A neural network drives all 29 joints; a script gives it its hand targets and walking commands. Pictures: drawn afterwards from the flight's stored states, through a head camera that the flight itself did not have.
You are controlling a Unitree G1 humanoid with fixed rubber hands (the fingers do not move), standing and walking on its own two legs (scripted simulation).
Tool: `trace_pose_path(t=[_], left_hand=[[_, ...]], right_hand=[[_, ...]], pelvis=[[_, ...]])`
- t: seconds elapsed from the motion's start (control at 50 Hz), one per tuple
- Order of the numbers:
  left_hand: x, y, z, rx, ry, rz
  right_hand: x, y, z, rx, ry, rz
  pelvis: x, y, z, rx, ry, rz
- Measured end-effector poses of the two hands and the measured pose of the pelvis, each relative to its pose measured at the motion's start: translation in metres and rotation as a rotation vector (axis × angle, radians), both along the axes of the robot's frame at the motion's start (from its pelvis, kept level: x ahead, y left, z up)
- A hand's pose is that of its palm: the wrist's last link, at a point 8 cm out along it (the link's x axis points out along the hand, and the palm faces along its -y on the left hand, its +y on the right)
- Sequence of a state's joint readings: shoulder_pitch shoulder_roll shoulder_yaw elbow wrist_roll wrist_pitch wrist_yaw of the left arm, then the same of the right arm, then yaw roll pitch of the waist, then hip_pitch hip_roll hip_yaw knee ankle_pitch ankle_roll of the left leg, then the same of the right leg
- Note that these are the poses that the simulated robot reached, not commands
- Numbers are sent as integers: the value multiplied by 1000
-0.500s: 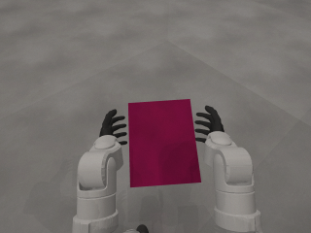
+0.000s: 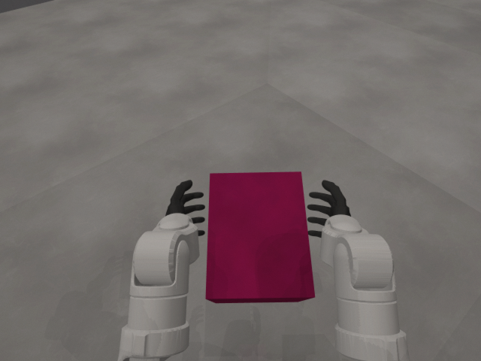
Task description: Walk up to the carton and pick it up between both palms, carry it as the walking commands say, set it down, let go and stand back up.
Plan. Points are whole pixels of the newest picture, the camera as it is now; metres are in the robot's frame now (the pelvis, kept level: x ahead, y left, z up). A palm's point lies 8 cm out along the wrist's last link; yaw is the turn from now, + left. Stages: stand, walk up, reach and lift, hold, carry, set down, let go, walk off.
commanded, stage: carry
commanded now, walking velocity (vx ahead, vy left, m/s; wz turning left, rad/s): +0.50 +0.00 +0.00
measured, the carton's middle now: (256, 241) +0.34 +0.00 -0.01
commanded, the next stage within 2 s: none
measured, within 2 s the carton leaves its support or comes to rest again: neither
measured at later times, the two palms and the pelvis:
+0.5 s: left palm (192, 93) +0.66 +0.14 +0.09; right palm (297, 91) +0.65 -0.10 +0.10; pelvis +0.34 +0.04 +0.02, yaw -4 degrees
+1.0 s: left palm (217, 25) +1.01 +0.10 +0.10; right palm (297, 24) +1.01 -0.14 +0.10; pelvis +0.70 -0.02 +0.02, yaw +0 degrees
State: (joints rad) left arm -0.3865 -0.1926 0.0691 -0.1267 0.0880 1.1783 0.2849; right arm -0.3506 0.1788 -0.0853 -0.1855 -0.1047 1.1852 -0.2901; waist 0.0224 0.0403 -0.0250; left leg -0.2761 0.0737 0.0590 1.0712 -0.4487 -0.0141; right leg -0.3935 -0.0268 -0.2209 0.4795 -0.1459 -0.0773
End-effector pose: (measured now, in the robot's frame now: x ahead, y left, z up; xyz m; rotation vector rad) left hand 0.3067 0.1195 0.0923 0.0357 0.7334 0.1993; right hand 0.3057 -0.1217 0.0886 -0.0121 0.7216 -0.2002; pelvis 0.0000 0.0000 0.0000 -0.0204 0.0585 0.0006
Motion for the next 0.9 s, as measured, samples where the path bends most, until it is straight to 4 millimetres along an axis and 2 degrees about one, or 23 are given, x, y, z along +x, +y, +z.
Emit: trace_pose_path(t=[0.08,0.18,0.26,0.34,0.42,0.5,0.58,0.66,0.78,0.84,0.9], left_hand=[[47,-1,0,1,56,7],[120,2,13,-11,0,8],[185,10,18,-19,-52,-11],[256,22,8,-30,-91,-16],[305,27,-2,-34,6,-21],[357,21,1,-40,36,-45],[414,15,9,-42,-8,-41],[472,7,15,-29,-47,-30],[565,-12,7,3,-67,-3],[600,-18,-1,0,13,-4],[633,-19,-2,-1,59,4]], right_hand=[[50,-1,1,8,54,12],[123,2,14,5,-1,-1],[185,10,22,-5,-55,-19],[250,23,19,-22,-92,-29],[299,27,11,-23,13,-32],[346,22,12,-24,44,-61],[401,16,21,-18,0,-65],[462,7,23,-6,-39,-48],[560,-11,6,19,-62,-22],[597,-18,-2,9,16,-18],[634,-19,-1,11,61,-1]], pelvis=[[48,-3,15,30,9,8],[114,2,21,49,17,-4],[180,14,13,43,4,-12],[250,29,-9,35,-11,-31],[298,35,6,13,9,-54],[344,36,19,-10,17,-61],[396,31,22,-14,19,-58],[457,19,16,-9,12,-54],[557,-7,-8,-17,-7,-29],[594,-14,2,1,5,-8],[630,-19,14,27,13,1]])
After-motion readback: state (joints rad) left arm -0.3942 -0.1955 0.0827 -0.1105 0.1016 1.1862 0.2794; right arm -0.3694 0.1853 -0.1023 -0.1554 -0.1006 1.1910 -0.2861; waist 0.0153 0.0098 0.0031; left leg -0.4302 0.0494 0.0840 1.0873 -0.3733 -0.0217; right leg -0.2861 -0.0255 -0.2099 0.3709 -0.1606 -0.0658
